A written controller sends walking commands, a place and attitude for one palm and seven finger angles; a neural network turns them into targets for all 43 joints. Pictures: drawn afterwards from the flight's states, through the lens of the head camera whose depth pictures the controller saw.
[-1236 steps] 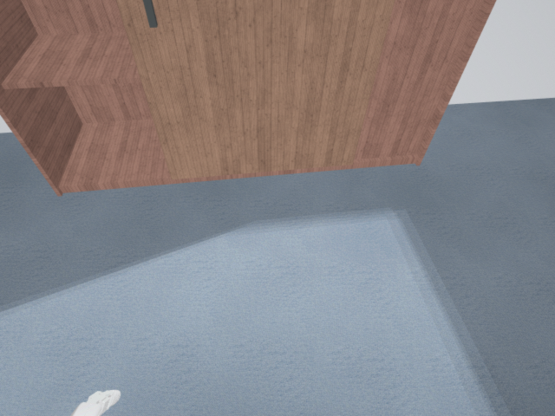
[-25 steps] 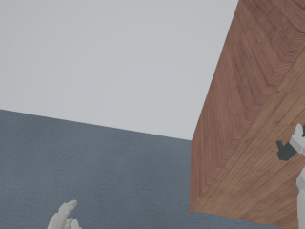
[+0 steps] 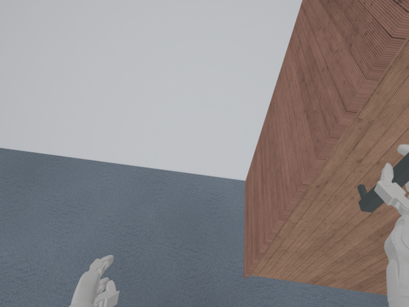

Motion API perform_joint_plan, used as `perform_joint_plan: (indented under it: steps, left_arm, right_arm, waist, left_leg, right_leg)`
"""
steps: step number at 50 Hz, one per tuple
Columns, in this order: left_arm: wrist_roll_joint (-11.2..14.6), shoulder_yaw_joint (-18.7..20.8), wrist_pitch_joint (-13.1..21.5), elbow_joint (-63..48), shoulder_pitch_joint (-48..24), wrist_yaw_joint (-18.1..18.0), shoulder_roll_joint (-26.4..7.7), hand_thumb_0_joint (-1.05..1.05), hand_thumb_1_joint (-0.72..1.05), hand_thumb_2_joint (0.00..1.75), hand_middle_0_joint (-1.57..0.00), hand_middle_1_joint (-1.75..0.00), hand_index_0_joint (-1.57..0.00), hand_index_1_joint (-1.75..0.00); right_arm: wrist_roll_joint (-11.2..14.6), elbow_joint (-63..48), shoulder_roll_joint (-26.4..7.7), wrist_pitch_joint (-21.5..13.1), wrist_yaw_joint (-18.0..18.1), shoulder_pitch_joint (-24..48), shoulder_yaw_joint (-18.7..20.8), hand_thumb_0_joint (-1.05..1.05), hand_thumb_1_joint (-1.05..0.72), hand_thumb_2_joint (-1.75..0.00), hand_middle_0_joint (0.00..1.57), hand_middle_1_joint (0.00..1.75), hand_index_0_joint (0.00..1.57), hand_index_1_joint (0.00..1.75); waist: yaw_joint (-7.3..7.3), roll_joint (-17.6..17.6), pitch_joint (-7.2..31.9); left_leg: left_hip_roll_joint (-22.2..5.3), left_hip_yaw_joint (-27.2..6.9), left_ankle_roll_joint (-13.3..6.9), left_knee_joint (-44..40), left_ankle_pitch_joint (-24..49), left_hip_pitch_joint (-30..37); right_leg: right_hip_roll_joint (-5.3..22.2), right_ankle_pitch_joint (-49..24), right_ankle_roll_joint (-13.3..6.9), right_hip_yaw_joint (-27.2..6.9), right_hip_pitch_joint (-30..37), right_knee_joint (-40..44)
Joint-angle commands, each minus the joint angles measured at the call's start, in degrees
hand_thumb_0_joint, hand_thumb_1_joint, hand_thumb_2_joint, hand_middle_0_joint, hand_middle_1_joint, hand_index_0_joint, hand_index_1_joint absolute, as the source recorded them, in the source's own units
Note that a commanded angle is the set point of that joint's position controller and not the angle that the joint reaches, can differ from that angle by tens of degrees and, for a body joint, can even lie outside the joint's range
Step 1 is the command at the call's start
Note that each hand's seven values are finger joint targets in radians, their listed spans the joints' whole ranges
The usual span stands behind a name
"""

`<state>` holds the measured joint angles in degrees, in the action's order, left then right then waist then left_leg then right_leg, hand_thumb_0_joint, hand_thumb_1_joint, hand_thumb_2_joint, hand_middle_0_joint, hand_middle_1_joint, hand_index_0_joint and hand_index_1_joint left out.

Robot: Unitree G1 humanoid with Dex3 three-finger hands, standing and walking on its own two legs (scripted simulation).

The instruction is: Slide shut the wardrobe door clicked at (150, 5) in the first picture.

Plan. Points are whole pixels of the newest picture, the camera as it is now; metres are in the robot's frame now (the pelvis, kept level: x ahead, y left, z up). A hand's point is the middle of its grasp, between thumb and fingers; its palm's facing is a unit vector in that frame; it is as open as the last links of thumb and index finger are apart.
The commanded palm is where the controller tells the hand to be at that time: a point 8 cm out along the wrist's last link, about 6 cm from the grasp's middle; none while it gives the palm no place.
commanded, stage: stop walking and hold the door there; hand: right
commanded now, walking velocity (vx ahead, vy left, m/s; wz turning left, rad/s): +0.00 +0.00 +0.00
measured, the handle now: (402, 159) +0.35 -0.35 +0.15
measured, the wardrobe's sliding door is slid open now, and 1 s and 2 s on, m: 0.00 0.00 0.00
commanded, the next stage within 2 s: none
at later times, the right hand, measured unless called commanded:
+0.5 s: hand (386, 185) +0.31 -0.31 +0.13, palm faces +0.51 +0.82 -0.25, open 6.7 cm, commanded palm +0.26 -0.32 +0.13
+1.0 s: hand (388, 187) +0.30 -0.31 +0.13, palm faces +0.41 +0.89 -0.19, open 6.7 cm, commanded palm +0.26 -0.32 +0.13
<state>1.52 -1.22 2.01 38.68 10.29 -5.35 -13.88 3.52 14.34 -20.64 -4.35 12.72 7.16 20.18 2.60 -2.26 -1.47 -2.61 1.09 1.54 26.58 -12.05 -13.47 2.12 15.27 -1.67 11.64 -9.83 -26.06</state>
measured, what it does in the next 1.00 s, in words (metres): steps on the spot: left foot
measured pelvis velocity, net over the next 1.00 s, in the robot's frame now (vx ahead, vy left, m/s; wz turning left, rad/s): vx -0.05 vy -0.08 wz -0.01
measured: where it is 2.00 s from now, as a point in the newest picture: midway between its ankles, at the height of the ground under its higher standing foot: outside the picture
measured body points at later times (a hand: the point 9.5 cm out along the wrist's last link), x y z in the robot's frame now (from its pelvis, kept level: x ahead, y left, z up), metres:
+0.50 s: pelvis -0.03 -0.03 -0.01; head +0.00 -0.02 +0.44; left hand +0.15 +0.22 -0.11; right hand +0.27 -0.35 +0.14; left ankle +0.02 +0.14 -0.74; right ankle -0.01 -0.09 -0.74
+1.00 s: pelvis -0.05 -0.08 +0.00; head -0.02 -0.06 +0.45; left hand +0.13 +0.15 -0.11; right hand +0.27 -0.35 +0.14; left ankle -0.06 +0.04 -0.74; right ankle -0.01 -0.09 -0.74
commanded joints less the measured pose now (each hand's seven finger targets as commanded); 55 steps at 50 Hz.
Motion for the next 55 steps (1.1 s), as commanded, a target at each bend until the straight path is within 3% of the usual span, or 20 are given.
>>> perform_joint_plan:
  steps: [1,9,18,22,24,26,29,30,34,38,40,42,45,46,49,51,52,53,54,55]
  left_arm:
    - [0.0,2.9,2.5,-7.8,-4.4,-0.8,-7.4,0.00,0.90,0.90,-0.20,-0.30,-0.20,-0.30]
    - [0.1,3.0,2.4,-8.5,-5.5,-1.0,-7.6,0.00,0.90,0.90,-0.20,-0.30,-0.20,-0.30]
    - [0.5,3.8,-1.8,-9.1,-5.0,-0.9,-7.5,0.00,0.90,0.90,-0.20,-0.30,-0.20,-0.30]
    - [0.6,3.7,-3.0,-9.4,-6.2,-0.6,-7.8,0.00,0.90,0.90,-0.20,-0.30,-0.20,-0.30]
    - [0.9,3.2,-3.2,-10.7,-8.2,-0.5,-8.3,0.00,0.90,0.90,-0.20,-0.30,-0.20,-0.30]
    - [0.8,2.7,-2.1,-11.3,-8.6,0.1,-7.3,0.00,0.90,0.90,-0.20,-0.30,-0.20,-0.30]
    - [1.0,3.1,0.3,-9.1,-4.9,0.4,-6.9,0.00,0.90,0.90,-0.20,-0.30,-0.20,-0.30]
    - [0.6,2.9,1.0,-8.6,-4.9,0.4,-6.8,0.00,0.90,0.90,-0.20,-0.30,-0.20,-0.30]
    - [-0.7,1.4,2.5,-7.5,-5.3,0.1,-6.1,0.00,0.90,0.90,-0.20,-0.30,-0.20,-0.30]
    - [-2.0,1.3,3.7,-8.3,-5.9,0.4,-6.4,0.00,0.90,0.90,-0.20,-0.30,-0.20,-0.30]
    - [-1.7,1.5,3.5,-9.0,-6.1,0.8,-7.1,0.00,0.90,0.90,-0.20,-0.30,-0.20,-0.30]
    - [-1.0,1.0,3.0,-8.9,-5.5,0.7,-6.1,0.00,0.90,0.90,-0.20,-0.30,-0.20,-0.30]
    - [-0.2,1.6,2.3,-9.4,-4.4,0.0,-6.9,0.00,0.90,0.90,-0.20,-0.30,-0.20,-0.30]
    - [-0.3,1.5,2.3,-9.4,-4.7,-0.1,-6.8,0.00,0.90,0.90,-0.20,-0.30,-0.20,-0.30]
    - [-1.7,2.1,2.6,-10.0,-7.7,0.5,-7.4,0.00,0.90,0.90,-0.20,-0.30,-0.20,-0.30]
    - [-1.3,2.7,2.4,-10.0,-6.2,1.3,-8.0,0.00,0.90,0.90,-0.20,-0.30,-0.20,-0.30]
    - [-0.5,2.4,2.0,-9.9,-5.6,1.5,-7.6,0.00,0.90,0.90,-0.20,-0.30,-0.20,-0.30]
    - [0.2,2.2,1.4,-8.9,-4.9,1.3,-7.4,0.00,0.90,0.90,-0.20,-0.30,-0.20,-0.30]
    - [-0.2,1.9,0.5,-8.8,-5.1,0.9,-5.8,0.00,0.90,0.90,-0.20,-0.30,-0.20,-0.30]
    - [0.2,1.5,0.4,-9.1,-5.1,0.7,-5.9,0.00,0.90,0.90,-0.20,-0.30,-0.20,-0.30]
  right_arm:
    - [-2.0,-15.5,-8.6,-6.0,-3.0,12.5,-4.8,0.00,-0.90,-0.90,0.45,1.40,0.45,1.40]
    - [-1.9,-16.9,-7.4,-5.9,-3.1,10.9,-5.7,0.00,-0.90,-0.90,0.45,1.40,0.45,1.40]
    - [-2.6,-14.8,-10.5,-4.8,-2.5,13.5,-4.3,0.00,-0.90,-0.90,0.45,1.40,0.45,1.40]
    - [-2.4,-14.0,-9.7,-4.6,-2.7,16.4,-5.7,0.00,-0.90,-0.90,0.45,1.40,0.45,1.40]
    - [-1.9,-16.6,-6.6,-5.4,-3.3,18.5,-8.8,0.00,-0.90,-0.90,0.45,1.40,0.45,1.40]
    - [-1.9,-19.0,-4.4,-6.3,-3.5,19.9,-10.8,0.00,-0.90,-0.90,0.45,1.40,0.45,1.40]
    - [-1.1,-20.0,-1.2,-5.7,-4.1,22.4,-13.9,0.00,-0.90,-0.90,0.45,1.40,0.45,1.40]
    - [-1.2,-20.0,-0.3,-5.1,-4.2,23.2,-15.1,0.00,-0.90,-0.90,0.45,1.40,0.45,1.40]
    - [-1.1,-20.6,-0.5,-3.3,-4.1,24.4,-15.7,0.00,-0.90,-0.90,0.45,1.40,0.45,1.40]
    - [-0.8,-21.5,0.1,-3.1,-4.2,23.5,-16.2,0.00,-0.90,-0.90,0.45,1.40,0.45,1.40]
    - [-1.1,-21.4,-1.6,-3.2,-4.3,22.2,-14.6,0.00,-0.90,-0.90,0.45,1.40,0.45,1.40]
    - [-1.3,-22.2,-1.7,-3.6,-4.9,22.4,-14.7,0.00,-0.90,-0.90,0.45,1.40,0.45,1.40]
    - [-1.0,-23.2,2.0,-3.3,-5.3,23.1,-17.7,0.00,-0.90,-0.90,0.45,1.40,0.45,1.40]
    - [-1.0,-23.1,1.7,-3.3,-5.1,22.9,-17.5,0.00,-0.90,-0.90,0.45,1.40,0.45,1.40]
    - [-0.4,-21.1,1.9,-2.9,-4.6,21.4,-16.9,0.00,-0.90,-0.90,0.45,1.40,0.45,1.40]
    - [-1.1,-20.1,-0.9,-3.2,-4.2,20.9,-14.1,0.00,-0.90,-0.90,0.45,1.40,0.45,1.40]
    - [-1.6,-20.1,-0.1,-3.8,-4.7,22.0,-15.4,0.00,-0.90,-0.90,0.45,1.40,0.45,1.40]
    - [-1.6,-18.4,-0.7,-3.9,-5.1,23.7,-14.9,0.00,-0.90,-0.90,0.45,1.40,0.45,1.40]
    - [-1.1,-14.7,3.3,-2.9,-6.0,22.6,-18.7,0.00,-0.90,-0.90,0.45,1.40,0.45,1.40]
    - [-1.0,-17.8,5.3,-3.1,-6.4,26.4,-21.1,0.00,-0.90,-0.90,0.45,1.40,0.45,1.40]
  waist:
    - [-3.26,-3.4,13.6]
    - [-3.14,-3.4,13.3]
    - [-3.22,5.2,17.0]
    - [-3.22,4.3,15.6]
    - [-3.07,-5.5,13.9]
    - [-2.65,-14.0,12.5]
    - [-3.59,-1.1,14.6]
    - [-3.77,-0.4,13.6]
    - [-3.38,-6.0,13.7]
    - [-2.24,-7.8,15.1]
    - [-1.89,-3.2,16.1]
    - [-3.19,4.8,17.7]
    - [-3.58,2.1,20.6]
    - [-3.57,-1.0,21.3]
    - [-1.62,-9.9,17.6]
    - [-1.06,-2.8,16.4]
    - [-1.70,7.3,15.6]
    - [-3.13,12.9,14.7]
    - [-3.69,13.3,12.8]
    - [-4.70,7.5,12.2]
  left_leg:
    - [-1.6,-2.3,-2.2,0.0,18.4,1.5]
    - [-1.9,-2.6,-2.3,-0.5,20.2,1.9]
    - [-12.4,-8.9,-5.1,-0.7,35.9,3.6]
    - [-11.6,-6.1,-3.5,0.7,21.4,-1.3]
    - [-4.5,0.7,-0.4,9.1,2.0,-5.3]
    - [-0.7,2.4,-0.8,27.7,-18.0,-10.2]
    - [-0.9,1.0,-0.4,29.4,-13.8,-14.2]
    - [-0.9,1.1,-0.3,27.1,-13.5,-14.0]
    - [0.3,0.7,-1.2,14.5,-10.1,-7.7]
    - [3.0,3.2,-2.8,0.2,-6.6,1.5]
    - [0.2,-0.8,-5.3,-7.8,3.7,6.2]
    - [-6.3,-10.0,-9.0,-4.4,18.4,1.5]
    - [-1.2,-4.1,-4.1,1.0,10.6,-0.8]
    - [0.3,-2.2,-3.0,2.7,3.5,-2.9]
    - [2.5,1.5,-3.7,3.7,-11.8,-0.1]
    - [0.4,0.6,-5.7,-7.1,-2.4,4.2]
    - [-5.3,-6.9,-9.2,-9.5,8.1,-0.1]
    - [-10.7,-13.5,-11.2,-7.4,11.8,-6.1]
    - [-9.7,-11.3,-9.1,-7.3,7.4,-6.0]
    - [-7.0,-9.1,-6.5,-5.5,-3.1,-7.7]
  right_leg:
    - [7.4,-20.1,2.1,-7.4,7.6,4.5]
    - [6.9,-21.9,2.0,-7.0,7.5,3.8]
    - [2.9,-16.7,2.9,-7.5,2.9,-5.6]
    - [4.1,-14.7,2.0,-9.3,3.9,-1.5]
    - [9.6,-16.2,0.3,-14.4,4.7,5.4]
    - [14.1,-13.4,-3.1,-18.4,3.2,11.9]
    - [13.7,-21.8,-3.0,-17.3,12.4,7.9]
    - [14.2,-22.9,-2.7,-17.9,13.2,8.6]
    - [12.8,-16.6,3.3,-15.7,15.3,13.5]
    - [9.4,-30.8,11.9,-10.3,16.6,13.6]
    - [7.5,-37.9,12.4,-9.0,14.4,2.8]
    - [6.4,-27.7,9.1,-11.7,14.2,-2.2]
    - [9.4,-31.4,4.4,-13.0,18.1,2.8]
    - [10.9,-35.3,4.9,-14.5,21.2,4.8]
    - [10.0,-37.7,15.0,-11.7,16.4,11.0]
    - [5.6,-46.4,16.6,-6.8,14.2,-1.2]
    - [3.9,-37.1,12.6,-8.2,14.2,-10.1]
    - [3.8,-14.8,6.5,-13.2,12.5,-12.3]
    - [3.1,-2.0,3.3,-13.3,8.2,-6.0]
    - [4.3,-1.7,1.8,-14.0,8.6,0.9]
